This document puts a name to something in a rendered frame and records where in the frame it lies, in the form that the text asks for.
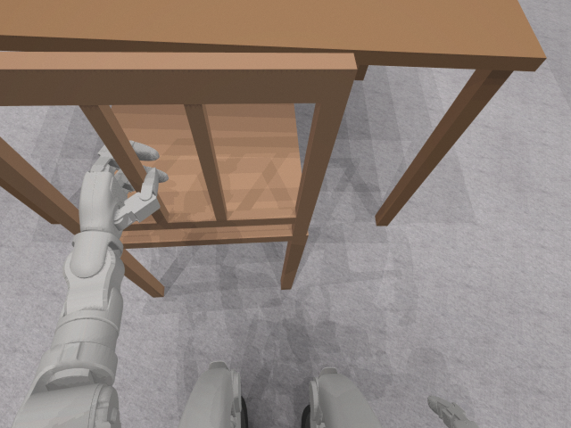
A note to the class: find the table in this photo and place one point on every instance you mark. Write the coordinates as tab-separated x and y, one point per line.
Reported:
492	37

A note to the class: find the right robot shin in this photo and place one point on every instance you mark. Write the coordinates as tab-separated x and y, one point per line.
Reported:
326	370

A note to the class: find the right robot hand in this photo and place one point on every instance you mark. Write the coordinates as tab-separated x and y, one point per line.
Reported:
451	414

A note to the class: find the chair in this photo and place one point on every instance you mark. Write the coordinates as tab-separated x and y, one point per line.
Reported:
224	127

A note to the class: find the robot left forearm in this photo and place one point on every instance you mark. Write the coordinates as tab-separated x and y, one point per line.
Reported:
83	348

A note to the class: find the left robot hand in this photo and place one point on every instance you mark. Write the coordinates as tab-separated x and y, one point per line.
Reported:
102	193

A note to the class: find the left robot upper arm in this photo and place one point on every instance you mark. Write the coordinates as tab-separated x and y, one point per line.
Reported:
88	406

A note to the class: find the right robot thigh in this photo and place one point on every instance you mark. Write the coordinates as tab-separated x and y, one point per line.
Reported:
337	402

